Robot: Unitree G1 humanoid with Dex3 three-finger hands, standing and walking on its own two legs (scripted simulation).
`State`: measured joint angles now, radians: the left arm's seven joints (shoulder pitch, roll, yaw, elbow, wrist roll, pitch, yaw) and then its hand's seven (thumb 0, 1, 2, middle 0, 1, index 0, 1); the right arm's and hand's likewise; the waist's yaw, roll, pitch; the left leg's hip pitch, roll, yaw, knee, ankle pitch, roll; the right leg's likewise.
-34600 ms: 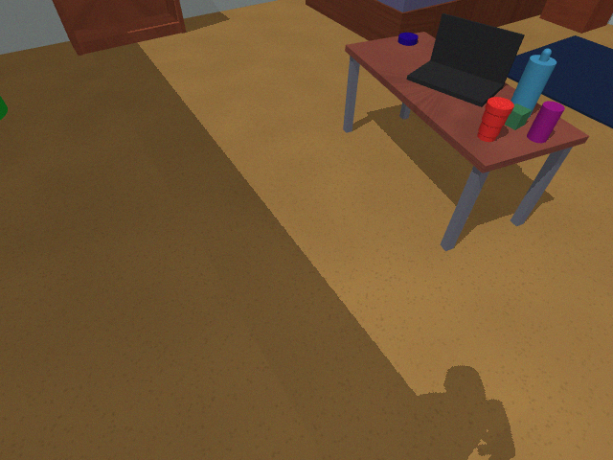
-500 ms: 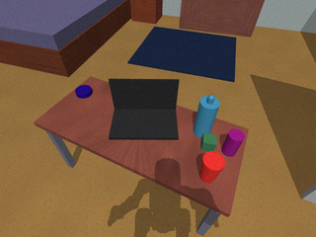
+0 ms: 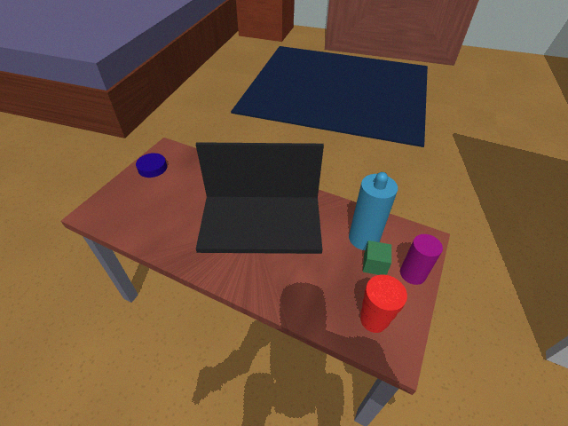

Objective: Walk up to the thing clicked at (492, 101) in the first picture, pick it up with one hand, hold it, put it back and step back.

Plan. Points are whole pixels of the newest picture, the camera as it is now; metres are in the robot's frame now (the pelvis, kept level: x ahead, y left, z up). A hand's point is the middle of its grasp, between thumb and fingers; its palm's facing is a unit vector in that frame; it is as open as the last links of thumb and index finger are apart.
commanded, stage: stand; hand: right
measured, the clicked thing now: (379, 306) +0.43 -0.20 -0.24
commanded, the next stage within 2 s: step back in 0.58 s
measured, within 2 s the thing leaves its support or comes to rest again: neither
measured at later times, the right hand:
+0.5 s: hand out of the picture +0.07 -0.25 -0.16, palm faces -0.03 +0.94 -0.34, open 7.4 cm
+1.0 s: hand out of the picture -0.01 -0.23 -0.16, palm faces -0.05 +0.90 -0.43, open 7.3 cm
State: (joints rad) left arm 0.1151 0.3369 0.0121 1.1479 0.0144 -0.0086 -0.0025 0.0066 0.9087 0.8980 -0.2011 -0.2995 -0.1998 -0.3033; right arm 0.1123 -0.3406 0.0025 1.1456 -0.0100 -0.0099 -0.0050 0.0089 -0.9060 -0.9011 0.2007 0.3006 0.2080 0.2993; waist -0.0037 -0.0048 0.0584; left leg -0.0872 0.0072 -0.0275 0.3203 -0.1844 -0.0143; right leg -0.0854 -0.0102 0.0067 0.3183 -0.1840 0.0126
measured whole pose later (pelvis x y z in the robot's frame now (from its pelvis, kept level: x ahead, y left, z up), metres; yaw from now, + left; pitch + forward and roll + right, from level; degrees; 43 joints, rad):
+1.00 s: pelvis -0.06 +0.04 -0.02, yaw +1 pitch -1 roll -1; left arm 0.00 0.40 0.08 0.90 0.01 0.06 0.03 0.01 0.91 0.90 -0.20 -0.30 -0.20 -0.30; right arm 0.16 -0.36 -0.05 0.95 -0.02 0.03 0.00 0.01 -0.91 -0.90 0.20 0.30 0.21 0.30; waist -0.03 -0.06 0.21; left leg -0.28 -0.04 -0.02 0.64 -0.35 0.05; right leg -0.46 0.08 0.16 0.98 -0.55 -0.02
